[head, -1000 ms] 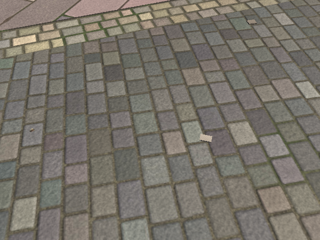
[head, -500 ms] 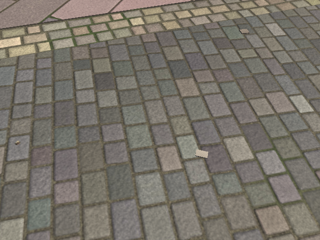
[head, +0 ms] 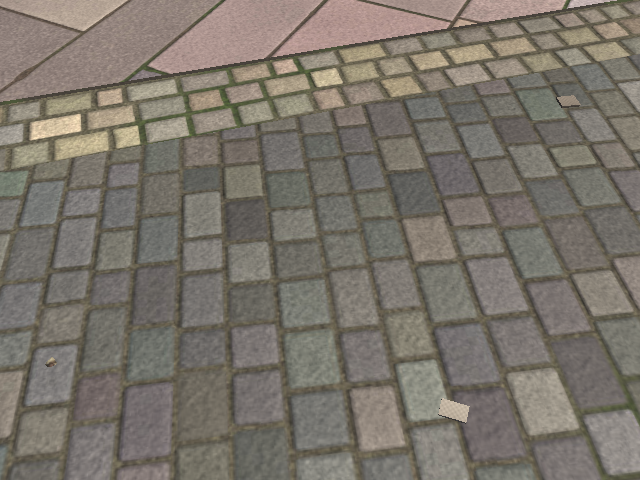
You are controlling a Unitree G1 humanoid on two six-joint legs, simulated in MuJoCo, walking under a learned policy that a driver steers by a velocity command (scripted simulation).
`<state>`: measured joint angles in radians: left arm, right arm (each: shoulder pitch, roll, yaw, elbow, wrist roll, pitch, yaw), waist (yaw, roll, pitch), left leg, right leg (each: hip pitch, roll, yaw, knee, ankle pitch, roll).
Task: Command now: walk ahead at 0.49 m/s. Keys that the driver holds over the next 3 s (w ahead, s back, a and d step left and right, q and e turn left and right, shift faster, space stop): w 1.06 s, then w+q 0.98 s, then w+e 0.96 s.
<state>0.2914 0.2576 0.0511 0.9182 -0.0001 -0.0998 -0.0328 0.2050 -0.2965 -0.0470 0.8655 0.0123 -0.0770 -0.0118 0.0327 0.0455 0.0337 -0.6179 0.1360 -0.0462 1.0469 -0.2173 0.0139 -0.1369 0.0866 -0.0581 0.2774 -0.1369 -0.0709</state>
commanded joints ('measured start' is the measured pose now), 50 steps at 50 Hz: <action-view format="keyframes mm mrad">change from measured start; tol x32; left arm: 1 -58 141 25 -56 -3 -21 17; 50 -95 105 20 -64 5 -14 1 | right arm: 1 6 -45 -9 -57 -12 -1 -1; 50 115 -56 -25 -10 5 -8 5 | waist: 1 -38 -84 40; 16 -143 221 -430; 50 -45 -118 -57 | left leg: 1 -28 33 -12 -159 167 -26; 11 27 -55 23 -539 193 29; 14 519 -80 48 -545 163 109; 16 1031 261 -676 -720 -84 308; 23 459 85 -162 -904 199 216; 41 664 55 33 -507 714 109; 43 37 -202 46 131 -287 10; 50 39 14 -28 62 -75 14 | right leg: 1 -85 -270 190 -205 93 -176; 14 92 -248 77 358 482 -42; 17 -593 -84 184 1039 -404 22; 38 -499 -156 71 217 120 18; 41 -74 -89 12 193 98 -47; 43 555 -472 694 120 -107 -272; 50 -5 -320 300 -120 113 -176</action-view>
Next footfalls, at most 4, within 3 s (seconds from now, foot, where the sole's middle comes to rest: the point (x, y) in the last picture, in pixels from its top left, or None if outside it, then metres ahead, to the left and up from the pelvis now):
0.28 left None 0.35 0.16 -0.78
0.82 right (383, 410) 0.66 -0.07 -0.78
1.38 left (282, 298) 0.95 0.17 -0.78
1.88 right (333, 206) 1.28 0.05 -0.78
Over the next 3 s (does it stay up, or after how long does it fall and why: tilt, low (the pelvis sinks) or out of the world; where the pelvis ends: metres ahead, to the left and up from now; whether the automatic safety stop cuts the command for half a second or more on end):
stays up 1.61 0.29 -0.01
